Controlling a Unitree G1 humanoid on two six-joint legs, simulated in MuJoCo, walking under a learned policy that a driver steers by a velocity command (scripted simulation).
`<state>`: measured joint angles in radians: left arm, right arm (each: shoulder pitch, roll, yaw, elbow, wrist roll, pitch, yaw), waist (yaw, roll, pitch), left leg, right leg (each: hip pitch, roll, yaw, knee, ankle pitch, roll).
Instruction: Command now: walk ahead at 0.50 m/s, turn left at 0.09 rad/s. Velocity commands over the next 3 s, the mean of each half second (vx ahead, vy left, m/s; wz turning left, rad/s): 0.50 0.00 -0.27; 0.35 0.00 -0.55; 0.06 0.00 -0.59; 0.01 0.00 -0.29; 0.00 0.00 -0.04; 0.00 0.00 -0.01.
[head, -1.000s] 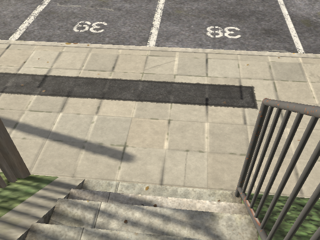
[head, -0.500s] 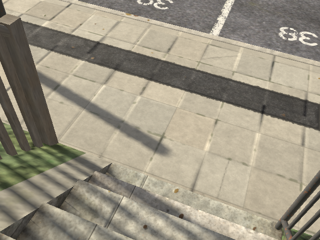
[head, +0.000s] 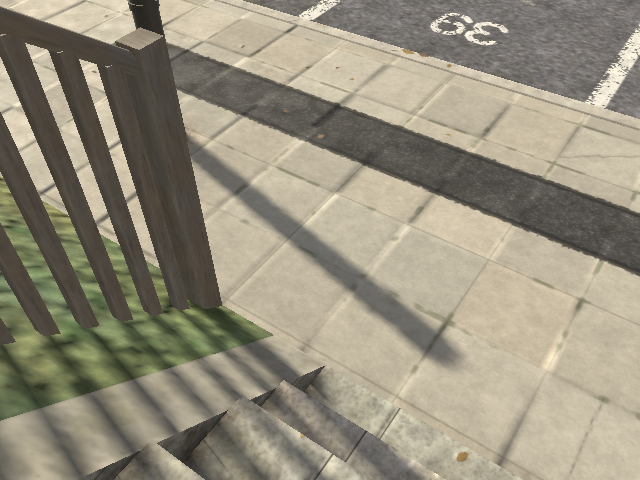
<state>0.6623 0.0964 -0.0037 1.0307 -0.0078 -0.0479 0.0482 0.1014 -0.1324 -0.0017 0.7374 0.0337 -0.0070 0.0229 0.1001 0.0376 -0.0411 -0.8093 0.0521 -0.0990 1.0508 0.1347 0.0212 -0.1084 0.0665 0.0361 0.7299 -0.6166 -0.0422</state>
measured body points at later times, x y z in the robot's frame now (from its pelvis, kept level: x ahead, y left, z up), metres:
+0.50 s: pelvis +0.31 +0.11 -0.16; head +0.32 +0.12 +0.29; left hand +0.42 +0.37 -0.29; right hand +0.21 -0.12 -0.29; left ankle +0.31 +0.20 -0.86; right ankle +0.36 -0.07 -0.77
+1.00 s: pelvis +0.49 +0.03 -0.36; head +0.52 +0.00 +0.09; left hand +0.65 +0.23 -0.49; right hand +0.53 -0.26 -0.48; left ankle +0.56 +0.17 -0.80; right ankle +0.50 -0.06 -1.09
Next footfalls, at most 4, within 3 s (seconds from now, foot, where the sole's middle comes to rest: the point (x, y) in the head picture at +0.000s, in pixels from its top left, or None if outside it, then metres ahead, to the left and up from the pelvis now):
0.24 left None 0.35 0.20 -0.90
0.82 right None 0.54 -0.08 -1.12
1.28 left None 0.69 0.13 -1.12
1.70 right None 0.54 -0.07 -1.12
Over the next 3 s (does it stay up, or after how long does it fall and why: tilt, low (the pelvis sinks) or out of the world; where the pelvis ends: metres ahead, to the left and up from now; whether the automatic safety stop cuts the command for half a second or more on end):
stays up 0.61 0.05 -0.34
